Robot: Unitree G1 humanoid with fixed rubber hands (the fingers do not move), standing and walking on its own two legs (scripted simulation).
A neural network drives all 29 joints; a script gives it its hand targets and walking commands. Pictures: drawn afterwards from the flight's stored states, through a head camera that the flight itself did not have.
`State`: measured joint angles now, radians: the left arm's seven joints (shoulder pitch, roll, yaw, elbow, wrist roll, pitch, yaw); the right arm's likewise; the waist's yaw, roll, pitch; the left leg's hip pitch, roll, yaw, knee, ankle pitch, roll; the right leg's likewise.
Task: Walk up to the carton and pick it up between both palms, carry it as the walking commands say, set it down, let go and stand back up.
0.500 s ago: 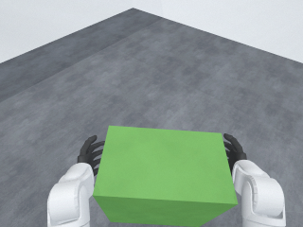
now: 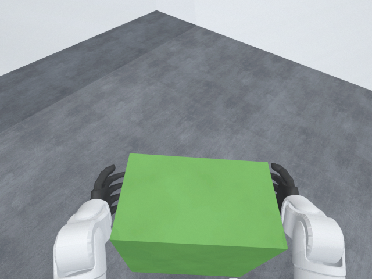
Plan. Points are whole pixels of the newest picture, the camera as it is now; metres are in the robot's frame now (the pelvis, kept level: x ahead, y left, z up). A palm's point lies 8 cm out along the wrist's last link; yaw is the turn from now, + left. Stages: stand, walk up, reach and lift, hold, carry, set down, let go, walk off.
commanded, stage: carry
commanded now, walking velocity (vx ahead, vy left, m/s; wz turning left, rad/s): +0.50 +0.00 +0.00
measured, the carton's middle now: (192, 223) +0.24 +0.01 -0.01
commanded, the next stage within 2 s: none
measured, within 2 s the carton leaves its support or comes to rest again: neither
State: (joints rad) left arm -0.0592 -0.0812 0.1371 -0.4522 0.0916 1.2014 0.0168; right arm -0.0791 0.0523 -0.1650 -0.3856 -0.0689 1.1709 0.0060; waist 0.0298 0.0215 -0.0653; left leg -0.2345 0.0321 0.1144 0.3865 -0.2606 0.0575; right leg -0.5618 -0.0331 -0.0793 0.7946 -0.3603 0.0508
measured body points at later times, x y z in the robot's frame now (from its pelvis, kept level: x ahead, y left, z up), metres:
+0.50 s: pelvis +0.26 +0.02 -0.01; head +0.28 +0.03 +0.44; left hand +0.52 +0.21 +0.06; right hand +0.54 -0.14 +0.06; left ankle +0.23 +0.11 -0.75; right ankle +0.18 -0.11 -0.69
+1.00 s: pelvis +0.45 +0.04 -0.01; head +0.47 +0.05 +0.44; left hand +0.70 +0.23 +0.05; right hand +0.73 -0.12 +0.05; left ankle +0.39 +0.12 -0.75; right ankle +0.42 -0.09 -0.74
